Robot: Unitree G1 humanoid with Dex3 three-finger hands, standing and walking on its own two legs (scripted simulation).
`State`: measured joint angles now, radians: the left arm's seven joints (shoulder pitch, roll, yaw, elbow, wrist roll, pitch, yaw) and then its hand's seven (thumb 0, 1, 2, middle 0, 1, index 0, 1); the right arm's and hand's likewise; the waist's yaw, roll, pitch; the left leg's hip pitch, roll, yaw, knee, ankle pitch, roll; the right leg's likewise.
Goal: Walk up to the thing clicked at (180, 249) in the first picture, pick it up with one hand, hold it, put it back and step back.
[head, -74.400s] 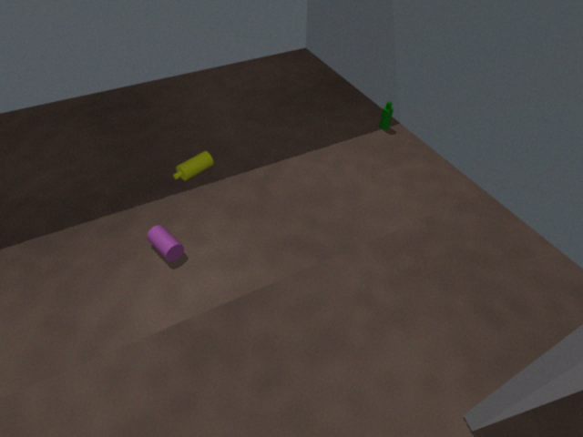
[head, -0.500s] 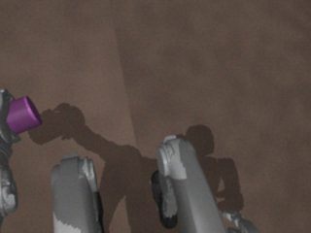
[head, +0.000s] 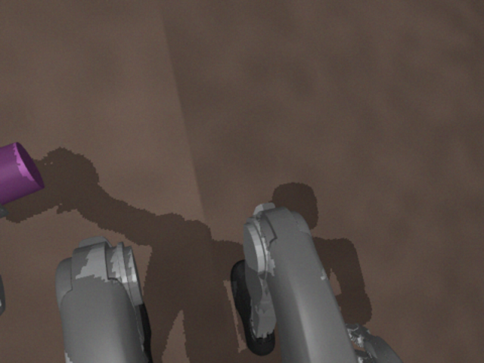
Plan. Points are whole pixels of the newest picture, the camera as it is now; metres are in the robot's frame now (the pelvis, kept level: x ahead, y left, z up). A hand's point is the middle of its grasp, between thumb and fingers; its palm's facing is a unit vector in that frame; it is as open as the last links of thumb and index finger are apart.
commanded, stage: lower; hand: left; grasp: from above
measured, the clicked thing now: out of the picture +0.43 +0.34 -0.21
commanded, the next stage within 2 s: rest in 0.04 s
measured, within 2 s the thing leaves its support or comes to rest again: rests again in 1.86 s
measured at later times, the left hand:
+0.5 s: hand out of the picture +0.43 +0.32 -0.25, palm faces -0.42 -0.21 -0.88, open 11.0 cm
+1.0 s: hand (6, 187) +0.43 +0.32 -0.27, palm faces -0.41 -0.21 -0.89, open 11.0 cm
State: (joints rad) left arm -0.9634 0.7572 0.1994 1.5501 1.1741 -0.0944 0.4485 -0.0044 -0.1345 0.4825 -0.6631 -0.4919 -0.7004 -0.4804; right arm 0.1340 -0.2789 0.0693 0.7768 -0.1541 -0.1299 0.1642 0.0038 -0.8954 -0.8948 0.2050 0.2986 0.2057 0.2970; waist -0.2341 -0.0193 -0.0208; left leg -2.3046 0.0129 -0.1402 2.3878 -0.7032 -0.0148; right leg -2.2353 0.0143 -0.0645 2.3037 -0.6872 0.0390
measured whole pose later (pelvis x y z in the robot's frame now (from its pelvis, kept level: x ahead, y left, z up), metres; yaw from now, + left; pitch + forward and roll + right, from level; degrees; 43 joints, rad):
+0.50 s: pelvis +0.00 +0.00 -0.03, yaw -2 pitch +33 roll -9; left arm -0.97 0.82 0.26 1.61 1.18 -0.11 0.54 0.00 -0.12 0.47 -0.67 -0.45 -0.70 -0.45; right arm 0.10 -0.28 0.12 0.77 -0.19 -0.15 0.21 0.00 -0.89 -0.89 0.20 0.30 0.21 0.30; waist -0.26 -0.05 0.06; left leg -2.36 0.01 -0.18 2.50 -0.73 -0.02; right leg -2.29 0.03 -0.09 2.39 -0.69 0.05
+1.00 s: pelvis +0.00 +0.01 -0.04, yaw -4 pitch +31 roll -12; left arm -0.99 0.89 0.25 1.70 1.19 -0.13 0.62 -0.01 -0.12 0.49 -0.66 -0.47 -0.69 -0.47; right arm 0.08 -0.32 0.17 0.78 -0.22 -0.21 0.26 0.00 -0.89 -0.89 0.20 0.30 0.20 0.30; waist -0.30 -0.09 0.10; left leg -2.37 0.01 -0.21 2.55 -0.73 -0.01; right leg -2.27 0.04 -0.12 2.40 -0.69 0.05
